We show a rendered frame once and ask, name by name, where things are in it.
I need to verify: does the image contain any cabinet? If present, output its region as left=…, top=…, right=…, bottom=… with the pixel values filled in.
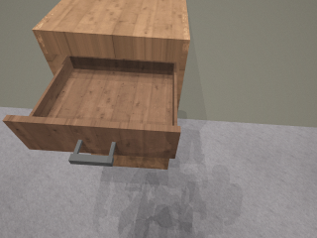
left=32, top=0, right=190, bottom=170

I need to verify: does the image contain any handle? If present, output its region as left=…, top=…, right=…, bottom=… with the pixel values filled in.
left=68, top=140, right=116, bottom=167

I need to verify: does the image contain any drawer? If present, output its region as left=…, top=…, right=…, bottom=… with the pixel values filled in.
left=2, top=55, right=181, bottom=159

